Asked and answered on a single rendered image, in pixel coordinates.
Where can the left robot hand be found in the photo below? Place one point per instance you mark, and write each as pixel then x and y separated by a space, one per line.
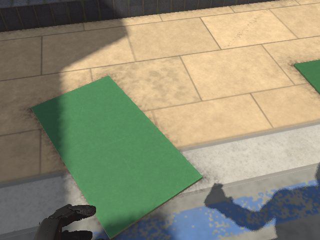
pixel 51 227

